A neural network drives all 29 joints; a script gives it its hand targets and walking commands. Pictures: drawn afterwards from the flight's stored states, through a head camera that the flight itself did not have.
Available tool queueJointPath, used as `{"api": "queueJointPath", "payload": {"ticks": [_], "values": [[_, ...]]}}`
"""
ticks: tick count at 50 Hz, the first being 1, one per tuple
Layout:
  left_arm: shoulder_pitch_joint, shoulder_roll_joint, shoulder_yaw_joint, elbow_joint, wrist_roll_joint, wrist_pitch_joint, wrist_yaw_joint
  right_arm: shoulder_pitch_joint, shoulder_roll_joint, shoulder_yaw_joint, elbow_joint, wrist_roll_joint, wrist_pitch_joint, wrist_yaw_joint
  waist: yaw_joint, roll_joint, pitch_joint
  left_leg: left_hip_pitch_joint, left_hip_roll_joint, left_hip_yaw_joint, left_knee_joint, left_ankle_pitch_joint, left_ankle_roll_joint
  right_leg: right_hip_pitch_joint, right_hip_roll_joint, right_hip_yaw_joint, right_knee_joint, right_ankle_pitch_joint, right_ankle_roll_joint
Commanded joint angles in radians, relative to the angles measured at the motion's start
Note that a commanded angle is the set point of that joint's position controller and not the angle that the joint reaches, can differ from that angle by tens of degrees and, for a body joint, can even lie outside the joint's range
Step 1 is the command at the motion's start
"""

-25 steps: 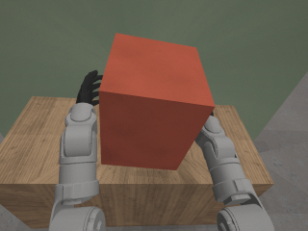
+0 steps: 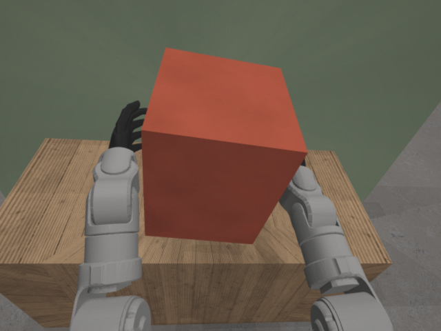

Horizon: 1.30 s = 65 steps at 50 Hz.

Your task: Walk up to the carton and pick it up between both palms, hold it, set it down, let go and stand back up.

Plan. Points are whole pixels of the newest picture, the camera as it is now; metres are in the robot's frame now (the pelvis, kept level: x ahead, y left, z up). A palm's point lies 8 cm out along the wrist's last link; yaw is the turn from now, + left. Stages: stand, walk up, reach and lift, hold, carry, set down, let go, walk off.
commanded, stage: hold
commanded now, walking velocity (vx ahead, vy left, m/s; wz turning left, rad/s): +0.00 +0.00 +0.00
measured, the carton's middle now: (212, 152) +0.38 +0.00 +0.15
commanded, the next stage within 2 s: none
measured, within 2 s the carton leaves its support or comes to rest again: neither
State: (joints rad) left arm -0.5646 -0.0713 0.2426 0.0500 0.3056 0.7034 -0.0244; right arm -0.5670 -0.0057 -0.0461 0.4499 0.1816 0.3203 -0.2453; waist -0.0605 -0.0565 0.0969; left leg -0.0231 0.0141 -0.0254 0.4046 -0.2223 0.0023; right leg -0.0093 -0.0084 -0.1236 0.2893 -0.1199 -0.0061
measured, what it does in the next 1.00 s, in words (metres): stands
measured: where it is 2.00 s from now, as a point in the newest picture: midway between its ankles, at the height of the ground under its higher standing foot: outside the picture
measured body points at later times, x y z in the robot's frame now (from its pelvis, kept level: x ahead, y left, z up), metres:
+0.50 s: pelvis +0.00 +0.00 +0.00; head -0.03 +0.03 +0.45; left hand +0.37 +0.15 +0.17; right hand +0.37 -0.15 +0.15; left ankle +0.01 +0.11 -0.75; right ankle +0.04 -0.12 -0.75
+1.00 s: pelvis +0.00 +0.00 +0.00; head -0.03 +0.03 +0.45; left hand +0.37 +0.15 +0.17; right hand +0.37 -0.15 +0.15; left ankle +0.01 +0.11 -0.75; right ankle +0.04 -0.12 -0.75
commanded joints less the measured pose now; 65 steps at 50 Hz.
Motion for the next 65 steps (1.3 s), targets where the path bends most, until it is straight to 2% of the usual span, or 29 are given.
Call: {"api": "queueJointPath", "payload": {"ticks": [1,65], "values": [[-0.575,-0.549,-0.53,-0.058,-0.152,-0.037,-0.11,-0.94,0.558,0.459,-0.441,0.075,-0.116,0.103,-0.016,0.091,-0.487,0.024,-0.05,0.006,-0.06,0.32,-0.023,0.194,0.055,0.025,0.002,0.176,0.027],[-0.588,-0.545,-0.523,-0.06,-0.15,-0.039,-0.112,-0.935,0.562,0.458,-0.427,0.074,-0.116,0.104,-0.019,0.091,-0.487,0.021,-0.05,0.009,-0.063,0.312,-0.022,0.199,0.054,0.025,0.002,0.173,0.028]]}}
